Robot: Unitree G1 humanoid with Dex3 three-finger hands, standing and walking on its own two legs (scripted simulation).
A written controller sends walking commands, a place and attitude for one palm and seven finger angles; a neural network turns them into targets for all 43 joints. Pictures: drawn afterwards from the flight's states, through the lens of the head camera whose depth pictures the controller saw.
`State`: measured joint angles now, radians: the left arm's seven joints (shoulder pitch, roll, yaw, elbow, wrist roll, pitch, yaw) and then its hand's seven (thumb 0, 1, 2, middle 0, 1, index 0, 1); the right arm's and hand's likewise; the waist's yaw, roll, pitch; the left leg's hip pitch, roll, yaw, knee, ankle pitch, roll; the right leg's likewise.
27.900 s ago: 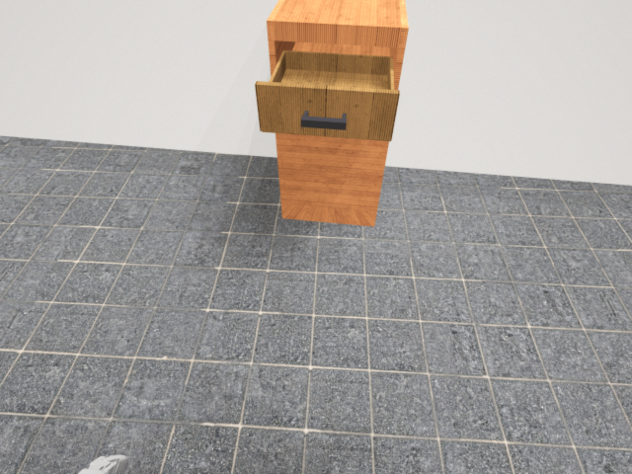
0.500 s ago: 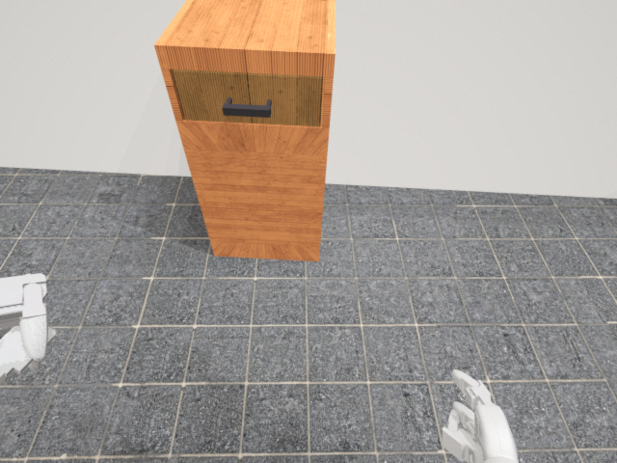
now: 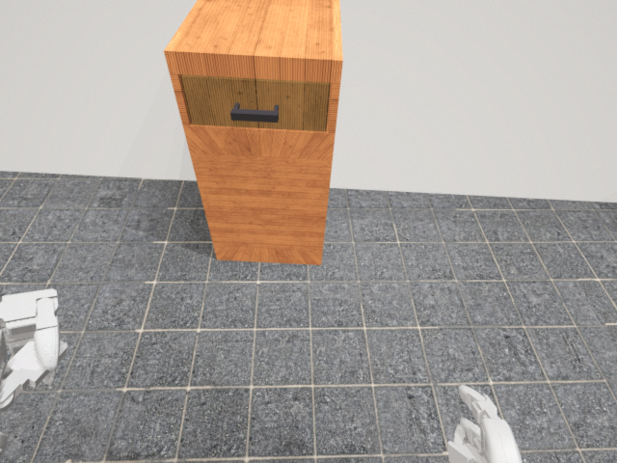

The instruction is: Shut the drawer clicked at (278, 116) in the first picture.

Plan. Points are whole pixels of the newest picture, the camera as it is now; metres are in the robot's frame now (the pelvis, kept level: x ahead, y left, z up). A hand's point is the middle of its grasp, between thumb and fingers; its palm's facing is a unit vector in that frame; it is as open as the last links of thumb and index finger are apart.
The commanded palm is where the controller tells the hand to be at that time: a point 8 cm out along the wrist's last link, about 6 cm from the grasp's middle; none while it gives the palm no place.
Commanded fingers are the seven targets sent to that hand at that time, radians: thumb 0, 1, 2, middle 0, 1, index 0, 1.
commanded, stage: stop stepping back and stand still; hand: left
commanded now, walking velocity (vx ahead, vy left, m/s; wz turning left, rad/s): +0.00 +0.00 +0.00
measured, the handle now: (255, 111) +0.93 +0.18 -0.06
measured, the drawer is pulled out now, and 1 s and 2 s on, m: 0.00 0.00 0.00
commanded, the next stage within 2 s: let the arm hang, fingers relaxed in 0.32 s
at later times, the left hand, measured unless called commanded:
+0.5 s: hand (88, 380) +0.19 +0.25 +0.06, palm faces +0.21 -0.85 -0.48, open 3.2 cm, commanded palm none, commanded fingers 0.00 0.90 0.90 -1.20 -1.38 -1.20 -1.38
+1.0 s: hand out of the picture -0.02 +0.20 -0.17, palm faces +0.01 -0.96 -0.27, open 5.3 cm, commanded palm none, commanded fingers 0.00 0.90 0.90 -0.20 -0.30 -0.20 -0.30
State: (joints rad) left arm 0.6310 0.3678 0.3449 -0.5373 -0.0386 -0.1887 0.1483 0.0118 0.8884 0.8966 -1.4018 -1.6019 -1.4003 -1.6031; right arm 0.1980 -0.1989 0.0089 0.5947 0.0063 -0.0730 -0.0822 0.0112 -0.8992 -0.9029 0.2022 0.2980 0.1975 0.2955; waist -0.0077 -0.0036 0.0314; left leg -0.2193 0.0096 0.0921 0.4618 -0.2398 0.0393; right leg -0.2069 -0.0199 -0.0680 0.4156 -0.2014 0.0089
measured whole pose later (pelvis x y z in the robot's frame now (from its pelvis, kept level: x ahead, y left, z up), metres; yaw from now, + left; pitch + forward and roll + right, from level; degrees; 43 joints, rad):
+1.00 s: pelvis -0.01 -0.02 +0.00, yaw +1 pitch -1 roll +0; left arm 0.29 0.25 0.00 1.09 0.01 0.02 0.01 0.01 0.90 0.90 -0.56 -0.72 -0.56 -0.72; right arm 0.28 -0.22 -0.01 1.07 -0.01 0.02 -0.01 0.01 -0.90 -0.90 0.20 0.30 0.19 0.29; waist 0.00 0.02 0.06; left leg -0.21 0.01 0.07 0.44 -0.20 0.02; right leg -0.20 -0.01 -0.09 0.41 -0.19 -0.02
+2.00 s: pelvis +0.01 -0.03 +0.01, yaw +1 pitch -2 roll +0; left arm 0.21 0.21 0.02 1.15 0.01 -0.01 0.02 0.00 0.91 0.90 -0.20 -0.30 -0.20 -0.30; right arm 0.22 -0.21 -0.01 1.14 -0.01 0.00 -0.03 0.00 -0.90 -0.90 0.20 0.30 0.20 0.29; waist -0.01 0.03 0.05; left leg -0.13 0.02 0.06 0.36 -0.19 0.00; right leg -0.13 0.00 -0.10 0.36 -0.20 -0.03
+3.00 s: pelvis +0.02 -0.04 +0.01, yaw +1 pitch -2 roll +0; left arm 0.12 0.28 0.02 1.14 0.01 -0.01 0.00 0.00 0.90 0.90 -0.20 -0.30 -0.20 -0.30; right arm 0.15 -0.30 -0.01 1.13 -0.01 -0.01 -0.02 0.00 -0.90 -0.90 0.20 0.30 0.20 0.30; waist -0.01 0.02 0.05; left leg -0.09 0.03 0.06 0.30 -0.18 -0.02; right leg -0.09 0.01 -0.10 0.31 -0.19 -0.04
